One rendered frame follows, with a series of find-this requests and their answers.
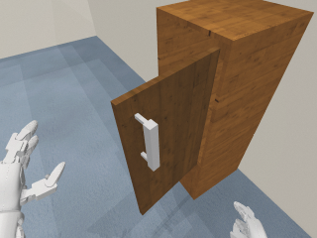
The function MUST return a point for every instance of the left robot hand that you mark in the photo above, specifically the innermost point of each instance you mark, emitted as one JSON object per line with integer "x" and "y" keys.
{"x": 12, "y": 176}

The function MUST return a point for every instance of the handle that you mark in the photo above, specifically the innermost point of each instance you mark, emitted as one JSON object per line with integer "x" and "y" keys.
{"x": 151, "y": 135}

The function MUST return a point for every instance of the cupboard door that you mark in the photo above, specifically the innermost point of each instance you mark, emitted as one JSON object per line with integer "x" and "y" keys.
{"x": 178, "y": 101}

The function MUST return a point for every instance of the right robot hand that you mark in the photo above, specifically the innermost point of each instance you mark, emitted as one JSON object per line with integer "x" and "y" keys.
{"x": 251, "y": 229}

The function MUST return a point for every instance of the left robot forearm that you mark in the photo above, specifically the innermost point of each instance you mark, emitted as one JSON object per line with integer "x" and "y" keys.
{"x": 11, "y": 224}

